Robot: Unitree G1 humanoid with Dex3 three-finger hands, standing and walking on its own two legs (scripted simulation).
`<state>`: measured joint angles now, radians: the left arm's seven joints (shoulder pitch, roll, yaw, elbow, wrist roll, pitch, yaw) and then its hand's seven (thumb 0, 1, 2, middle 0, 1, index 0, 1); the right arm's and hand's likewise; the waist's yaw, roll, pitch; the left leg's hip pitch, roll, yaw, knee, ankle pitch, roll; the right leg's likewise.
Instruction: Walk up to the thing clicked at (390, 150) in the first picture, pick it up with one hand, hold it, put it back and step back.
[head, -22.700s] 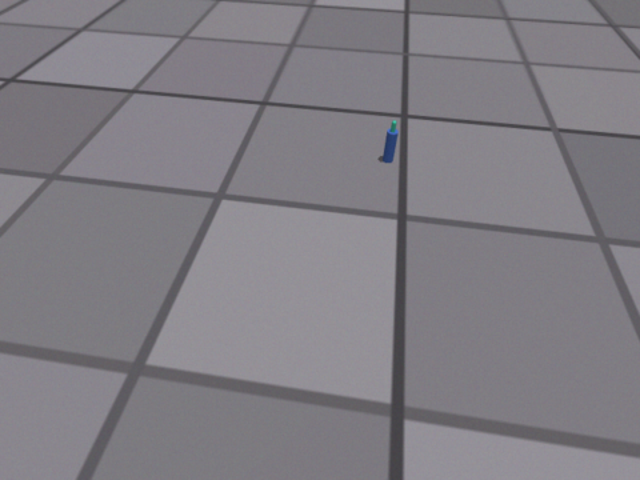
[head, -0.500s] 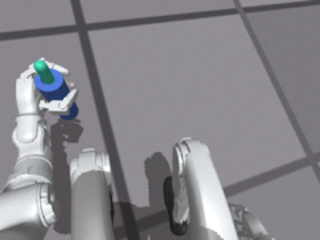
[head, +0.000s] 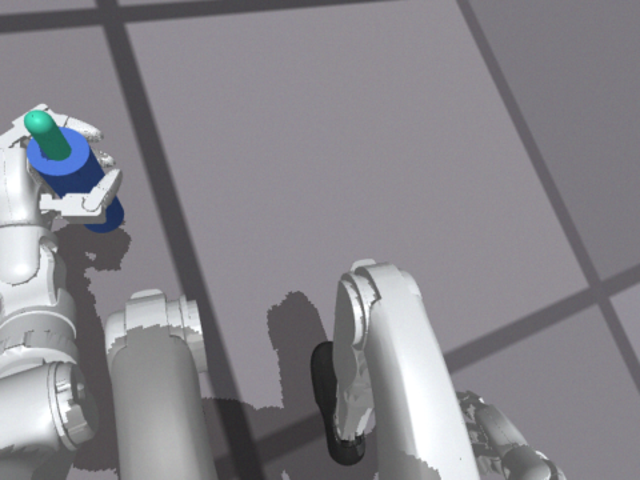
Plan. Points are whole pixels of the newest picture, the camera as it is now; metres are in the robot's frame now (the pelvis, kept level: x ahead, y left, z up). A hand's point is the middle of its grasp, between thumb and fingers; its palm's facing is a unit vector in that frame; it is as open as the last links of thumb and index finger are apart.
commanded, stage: crouch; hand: left
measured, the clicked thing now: (77, 177) +0.46 +0.23 -0.07
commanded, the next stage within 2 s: lower in 0.02 s
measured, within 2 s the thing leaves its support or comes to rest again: rests again in 1.64 s
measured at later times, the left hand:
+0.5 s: hand (101, 198) +0.46 +0.22 -0.13, palm faces +0.08 -1.00 +0.00, open 7.4 cm
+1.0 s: hand (108, 202) +0.47 +0.22 -0.17, palm faces +0.10 -1.00 +0.01, open 7.4 cm
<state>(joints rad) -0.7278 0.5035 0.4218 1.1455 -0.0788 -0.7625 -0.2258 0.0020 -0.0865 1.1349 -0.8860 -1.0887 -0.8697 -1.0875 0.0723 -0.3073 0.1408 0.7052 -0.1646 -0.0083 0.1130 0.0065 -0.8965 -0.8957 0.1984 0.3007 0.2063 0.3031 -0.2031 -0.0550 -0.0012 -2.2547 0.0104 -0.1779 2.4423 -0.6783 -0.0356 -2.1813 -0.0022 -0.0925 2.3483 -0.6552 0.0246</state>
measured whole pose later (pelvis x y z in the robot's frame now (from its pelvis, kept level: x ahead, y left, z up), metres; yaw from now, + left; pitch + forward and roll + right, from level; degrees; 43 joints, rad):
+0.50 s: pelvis +0.00 +0.01 -0.02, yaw -3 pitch +23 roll -11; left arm -0.71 0.61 0.42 1.23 -0.08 -0.86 -0.19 0.00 -0.09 1.14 -0.89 -1.08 -0.87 -1.08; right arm 0.00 -0.33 0.26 0.67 -0.22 0.01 0.14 0.01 -0.90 -0.90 0.20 0.30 0.21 0.30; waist -0.24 -0.13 0.12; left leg -2.27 0.00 -0.25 2.55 -0.69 -0.04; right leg -2.18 0.02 -0.14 2.40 -0.64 0.04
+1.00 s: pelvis -0.01 +0.01 -0.03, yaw -6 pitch +18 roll -15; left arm -0.73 0.72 0.42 1.34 -0.07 -0.95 -0.12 0.00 -0.09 1.14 -0.89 -1.08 -0.88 -1.08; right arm -0.08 -0.35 0.39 0.62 -0.29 0.02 0.14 0.00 -0.89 -0.89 0.20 0.30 0.21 0.30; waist -0.27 -0.19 0.21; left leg -2.25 0.00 -0.31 2.60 -0.69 -0.03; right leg -2.12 0.03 -0.19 2.40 -0.63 0.06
